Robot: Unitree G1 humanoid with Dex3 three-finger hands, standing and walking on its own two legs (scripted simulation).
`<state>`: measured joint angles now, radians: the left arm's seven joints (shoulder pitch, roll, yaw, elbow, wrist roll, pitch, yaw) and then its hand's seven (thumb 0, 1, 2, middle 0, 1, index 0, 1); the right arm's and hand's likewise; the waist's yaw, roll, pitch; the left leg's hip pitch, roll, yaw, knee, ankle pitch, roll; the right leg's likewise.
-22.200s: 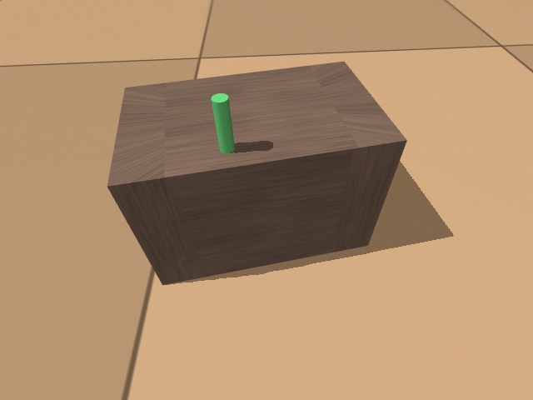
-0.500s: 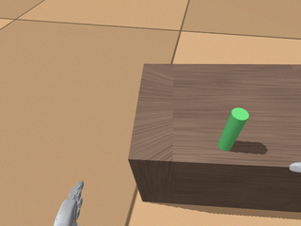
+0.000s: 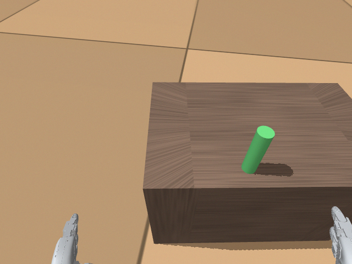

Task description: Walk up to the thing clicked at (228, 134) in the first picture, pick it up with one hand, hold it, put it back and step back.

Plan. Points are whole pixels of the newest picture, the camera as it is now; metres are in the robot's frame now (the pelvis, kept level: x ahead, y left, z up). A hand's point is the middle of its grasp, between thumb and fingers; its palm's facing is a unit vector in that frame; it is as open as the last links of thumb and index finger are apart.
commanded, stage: sink last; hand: right
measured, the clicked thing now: (256, 151) +0.45 -0.22 -0.05
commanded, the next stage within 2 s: home in 0.22 s
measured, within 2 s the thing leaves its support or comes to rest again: neither
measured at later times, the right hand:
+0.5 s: hand (326, 255) +0.16 -0.26 +0.01, palm faces +0.32 +0.88 -0.35, open 17.3 cm
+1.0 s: hand (272, 258) +0.17 -0.19 -0.06, palm faces +0.10 +0.97 -0.23, open 17.6 cm
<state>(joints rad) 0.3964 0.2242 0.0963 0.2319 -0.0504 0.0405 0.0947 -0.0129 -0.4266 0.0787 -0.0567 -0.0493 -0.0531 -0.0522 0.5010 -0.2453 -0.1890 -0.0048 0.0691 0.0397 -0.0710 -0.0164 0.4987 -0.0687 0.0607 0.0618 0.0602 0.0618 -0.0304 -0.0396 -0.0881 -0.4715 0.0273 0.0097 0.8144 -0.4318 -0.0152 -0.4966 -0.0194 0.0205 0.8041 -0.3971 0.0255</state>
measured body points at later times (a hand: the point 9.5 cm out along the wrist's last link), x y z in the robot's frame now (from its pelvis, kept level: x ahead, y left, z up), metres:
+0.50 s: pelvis -0.02 +0.00 +0.00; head -0.03 +0.01 +0.45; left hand +0.15 +0.24 -0.03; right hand +0.14 -0.31 +0.03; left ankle -0.01 +0.13 -0.70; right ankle +0.01 -0.14 -0.70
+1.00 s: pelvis -0.01 -0.01 -0.01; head +0.00 -0.02 +0.44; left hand +0.15 +0.22 -0.06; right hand +0.16 -0.24 -0.05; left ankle -0.01 +0.13 -0.70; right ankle +0.01 -0.14 -0.70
